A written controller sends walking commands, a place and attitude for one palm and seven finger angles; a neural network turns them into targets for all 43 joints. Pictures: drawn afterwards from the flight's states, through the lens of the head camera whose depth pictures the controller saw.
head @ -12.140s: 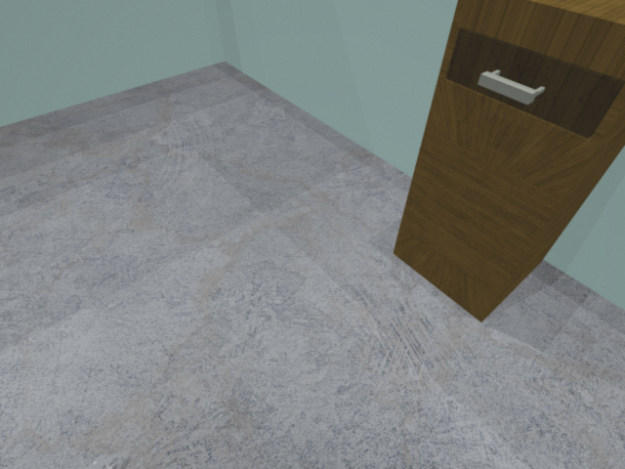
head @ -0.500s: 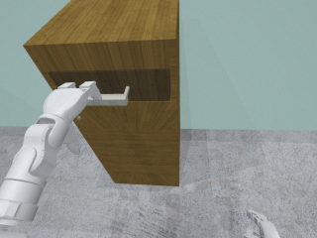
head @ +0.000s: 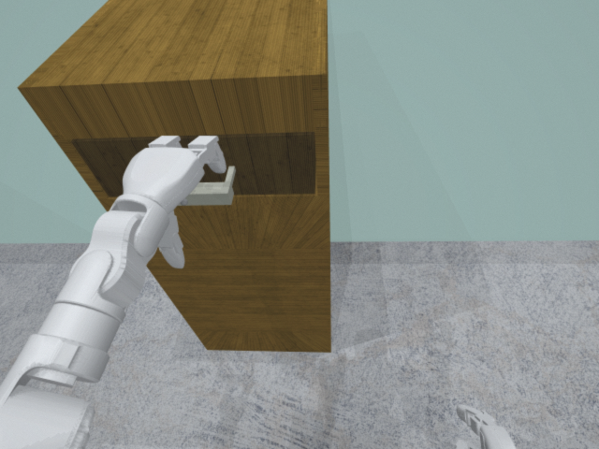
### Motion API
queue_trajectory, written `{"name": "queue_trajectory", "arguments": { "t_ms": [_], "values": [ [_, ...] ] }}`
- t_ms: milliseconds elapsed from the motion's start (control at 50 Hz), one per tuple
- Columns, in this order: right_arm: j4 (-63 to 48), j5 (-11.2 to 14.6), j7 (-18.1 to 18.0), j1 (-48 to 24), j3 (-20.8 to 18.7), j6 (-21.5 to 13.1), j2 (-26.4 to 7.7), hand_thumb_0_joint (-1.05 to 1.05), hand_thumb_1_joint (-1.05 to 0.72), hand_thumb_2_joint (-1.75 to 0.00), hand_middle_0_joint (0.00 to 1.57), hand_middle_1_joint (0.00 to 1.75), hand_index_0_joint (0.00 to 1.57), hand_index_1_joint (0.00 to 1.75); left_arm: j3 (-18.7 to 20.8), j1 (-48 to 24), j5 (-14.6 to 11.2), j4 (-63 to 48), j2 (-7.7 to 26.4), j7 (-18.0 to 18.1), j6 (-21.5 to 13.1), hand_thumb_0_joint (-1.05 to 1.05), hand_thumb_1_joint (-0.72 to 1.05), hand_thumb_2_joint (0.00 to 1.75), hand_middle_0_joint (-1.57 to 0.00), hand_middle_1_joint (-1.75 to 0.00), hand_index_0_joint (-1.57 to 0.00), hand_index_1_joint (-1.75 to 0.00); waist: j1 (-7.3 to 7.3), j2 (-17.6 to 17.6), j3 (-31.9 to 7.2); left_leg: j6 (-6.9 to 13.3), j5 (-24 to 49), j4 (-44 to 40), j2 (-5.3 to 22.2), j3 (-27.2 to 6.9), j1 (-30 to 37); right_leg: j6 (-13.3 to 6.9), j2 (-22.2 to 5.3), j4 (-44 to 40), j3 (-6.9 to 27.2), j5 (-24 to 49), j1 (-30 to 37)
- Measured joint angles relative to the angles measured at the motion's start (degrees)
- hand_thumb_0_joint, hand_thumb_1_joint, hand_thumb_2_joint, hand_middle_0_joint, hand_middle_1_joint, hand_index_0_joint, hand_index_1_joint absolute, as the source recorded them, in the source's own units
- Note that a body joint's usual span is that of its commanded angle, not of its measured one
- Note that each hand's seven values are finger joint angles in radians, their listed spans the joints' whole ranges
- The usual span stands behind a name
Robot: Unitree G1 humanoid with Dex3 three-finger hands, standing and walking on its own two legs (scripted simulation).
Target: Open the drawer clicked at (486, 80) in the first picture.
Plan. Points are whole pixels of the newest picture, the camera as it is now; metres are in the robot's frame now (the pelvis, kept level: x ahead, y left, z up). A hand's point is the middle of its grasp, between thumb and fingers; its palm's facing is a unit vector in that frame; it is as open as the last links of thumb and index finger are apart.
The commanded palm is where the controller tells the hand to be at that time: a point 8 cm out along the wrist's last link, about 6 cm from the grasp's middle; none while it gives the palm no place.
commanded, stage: move the hooked fingers above the handle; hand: left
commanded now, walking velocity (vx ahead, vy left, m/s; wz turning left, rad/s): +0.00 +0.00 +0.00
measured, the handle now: (194, 183) +0.49 +0.22 +0.07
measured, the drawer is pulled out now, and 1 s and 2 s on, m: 0.00 0.00 0.00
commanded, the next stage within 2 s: none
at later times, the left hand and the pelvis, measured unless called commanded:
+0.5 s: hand (209, 178) +0.45 +0.17 +0.12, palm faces -0.01 -0.05 -1.00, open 13.8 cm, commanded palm +0.43 +0.22 +0.19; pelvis +0.00 -0.02 +0.00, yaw -1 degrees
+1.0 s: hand (195, 194) +0.43 +0.19 +0.11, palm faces -0.10 -0.03 -0.99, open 13.8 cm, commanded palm +0.43 +0.23 +0.19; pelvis -0.01 -0.02 +0.00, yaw +0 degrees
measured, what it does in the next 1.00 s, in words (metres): stands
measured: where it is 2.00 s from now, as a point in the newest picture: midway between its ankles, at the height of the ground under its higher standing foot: outside the picture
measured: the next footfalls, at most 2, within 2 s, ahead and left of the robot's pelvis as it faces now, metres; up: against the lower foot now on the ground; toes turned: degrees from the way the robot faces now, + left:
none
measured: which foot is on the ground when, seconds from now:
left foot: down 0.00-1.00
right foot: down 0.00-1.00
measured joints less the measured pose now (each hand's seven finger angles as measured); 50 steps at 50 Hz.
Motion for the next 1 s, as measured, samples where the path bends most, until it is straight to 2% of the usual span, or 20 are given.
{"name": "queue_trajectory", "arguments": {
  "t_ms": [60, 120, 180, 240, 300, 360, 420, 500, 560, 640, 740, 800, 860, 920, 1000],
  "values": [
    [0.64, 0.06, 0.05, 0.02, 0.16, 0.1, 0.3, 0.01, -0.91, -0.9, 0.2, 0.3, 0.2, 0.3, 1.41, -2.76, 0.9, 4.23, 0.12, 2.47, 0.64, 0.0, -0.49, 0.3, -0.33, -1.2, -0.32, -1.2, -0.27, -0.33, -0.03, -0.18, -0.02, 0.1, 0.23, 0.34, -0.47, -0.17, 0.22, 0.36, 0.36, -0.03, -0.75],
    [1.08, 0.16, 0.2, 0.56, 0.24, 0.48, 0.33, 0.01, -0.91, -0.9, 0.2, 0.3, 0.2, 0.3, 2.59, -5.36, 2.32, 8.64, 1.07, 3.75, 3.13, 0.0, -0.49, 0.3, -0.32, -1.2, -0.32, -1.2, -0.5, -0.43, -0.19, -0.38, 0.1, 0.06, 0.48, 0.49, -1.1, -0.38, 0.46, 0.44, 0.51, 0.07, -1.51],
    [1.21, 0.38, 0.18, 1.71, -0.01, 0.93, -0.01, 0.01, -0.91, -0.9, 0.2, 0.3, 0.2, 0.3, 2.13, -7.49, 3.19, 12.23, 2.06, 3.01, 5.69, 0.0, -0.49, 0.3, -0.32, -1.2, -0.32, -1.2, -0.69, -0.26, -0.43, -0.5, 0.14, 0.18, 0.59, 0.23, -1.79, -0.53, 0.57, 0.52, 0.26, 0.03, -2.09],
    [1.27, 0.65, -0.3, 2.99, -0.4, 1.25, -0.53, 0.01, -0.91, -0.9, 0.2, 0.3, 0.2, 0.3, 0.43, -9.04, 2.91, 14.88, 2.26, 0.82, 6.35, 0.0, -0.49, 0.3, -0.32, -1.2, -0.32, -1.2, -0.97, -0.13, -0.53, -0.56, -0.02, 0.56, 0.57, -0.26, -2.26, -0.63, 0.55, 0.76, -0.23, -0.26, -2.3],
    [1.39, 0.58, -1.06, 4.01, -0.88, 1.04, -0.93, 0.01, -0.91, -0.9, 0.2, 0.3, 0.2, 0.3, -1.46, -10.06, 2.09, 15.88, 1.62, -1.33, 4.24, 0.0, -0.49, 0.3, -0.32, -1.2, -0.32, -1.2, -1.37, -0.27, -0.42, -0.62, -0.32, 1.08, 0.55, -0.68, -2.59, -0.74, 0.51, 1.19, -0.64, -0.67, -2.43],
    [1.61, 0.38, -1.79, 4.5, -1.29, 0.61, -1.1, 0.01, -0.91, -0.9, 0.2, 0.3, 0.2, 0.3, -1.63, -10.75, 1.75, 16.47, 0.57, -1.51, -0.27, -0.01, -0.49, 0.3, -0.32, -1.2, -0.32, -1.2, -1.95, -0.63, -0.43, -0.72, -0.72, 1.67, 0.71, -0.66, -3.0, -0.86, 0.64, 1.72, -0.6, -1.02, -2.86],
    [1.78, 0.19, -2.09, 4.6, -1.49, 0.3, -1.07, 0.01, -0.91, -0.9, 0.2, 0.3, 0.2, 0.3, 0.36, -11.73, 2.07, 18.18, 0.14, 0.61, -4.4, 0.0, -0.49, 0.3, -0.32, -1.2, -0.32, -1.2, -2.82, -1.06, -0.73, -0.88, -1.11, 2.22, 1.03, -0.21, -3.69, -1.02, 0.93, 2.33, -0.13, -1.26, -3.8],
    [2.0, -0.05, -1.73, 5.14, -1.82, 0.27, -1.06, 0.01, -0.91, -0.9, 0.2, 0.3, 0.2, 0.3, 3.27, -11.92, 3.32, 20.1, 0.48, 4.38, -7.0, 0.0, -0.49, 0.3, -0.4, -1.23, -0.32, -1.2, -3.09, -1.02, -1.25, -1.16, -1.29, 2.56, 1.51, 0.48, -4.68, -1.26, 1.38, 2.87, 0.58, -1.26, -5.2],
    [2.62, 0.08, -1.34, 5.02, -1.7, 0.64, -1.04, 0.01, -0.91, -0.9, 0.2, 0.3, 0.2, 0.3, 4.06, -11.92, 4.75, 21.75, 0.72, 7.1, -5.24, 0.0, -0.49, 0.3, -0.43, -1.23, -0.32, -1.2, -3.01, -0.6, -1.29, -1.31, -1.07, 2.37, 1.77, 0.88, -4.88, -1.38, 1.65, 2.9, 0.98, -1.0, -5.69],
    [3.19, 0.5, -1.5, 4.63, -1.26, 0.95, -0.62, 0.01, -0.91, -0.9, 0.2, 0.3, 0.2, 0.3, 5.13, -12.5, 4.83, 24.19, 2.05, 7.79, -3.14, 0.0, -0.49, 0.3, -0.4, -1.22, -0.35, -1.22, -3.24, -0.2, -1.16, -1.48, -0.41, 1.51, 2.03, 1.09, -4.46, -1.58, 1.95, 2.38, 1.19, -0.46, -5.54],
    [2.94, 0.95, -2.3, 4.63, -0.71, 1.0, -0.26, 0.01, -0.91, -0.9, 0.2, 0.3, 0.2, 0.3, 7.08, -14.04, 4.65, 28.13, 5.12, 5.22, -0.44, 0.0, -0.49, 0.3, -0.36, -1.21, -0.36, -1.23, -3.76, -0.36, -1.46, -1.61, 0.15, 0.78, 2.26, 0.92, -3.77, -1.86, 2.23, 1.79, 1.02, -0.06, -4.87],
    [2.24, 1.17, -2.62, 5.22, -0.85, 0.78, -0.63, 0.01, -0.91, -0.9, 0.21, 0.3, 0.2, 0.3, 6.61, -14.89, 4.4, 29.55, 7.06, 2.39, -0.15, 0.0, -0.49, 0.3, -0.34, -1.2, -0.35, -1.22, -3.67, -0.67, -1.5, -1.6, 0.18, 0.95, 2.28, 0.52, -3.69, -1.97, 2.26, 1.72, 0.62, -0.06, -4.52],
    [1.56, 1.08, -2.75, 6.02, -1.53, 0.57, -1.41, 0.01, -0.91, -0.9, 0.21, 0.3, 0.2, 0.3, 4.27, -14.87, 3.83, 28.28, 7.52, -0.47, -1.35, 0.0, -0.49, 0.3, -0.33, -1.2, -0.34, -1.21, -3.03, -0.91, -1.29, -1.58, 0.01, 1.56, 2.15, -0.08, -3.92, -1.94, 2.1, 1.85, 0.04, -0.18, -4.28],
    [1.43, 0.79, -2.84, 6.49, -2.38, 0.18, -2.13, 0.01, -0.91, -0.9, 0.21, 0.3, 0.2, 0.3, 1.3, -14.27, 2.52, 24.97, 5.72, -2.19, -4.17, 0.0, -0.49, 0.3, -0.33, -1.2, -0.33, -1.21, -2.15, -1.18, -0.91, -1.46, -0.2, 2.3, 1.81, -0.68, -4.29, -1.74, 1.74, 2.16, -0.55, -0.39, -4.19],
    [1.61, 0.55, -2.93, 5.54, -2.69, -0.36, -2.33, 0.01, -0.91, -0.9, 0.2, 0.3, 0.2, 0.3, 0.52, -13.19, 1.91, 21.87, 2.57, -0.64, -8.91, -0.01, -0.49, 0.3, -0.33, -1.2, -0.32, -1.2, -2.3, -1.7, -0.68, -1.14, -0.59, 3.34, 1.47, -0.75, -5.2, -1.41, 1.35, 2.92, -0.6, -0.64, -4.92]
  ]
}}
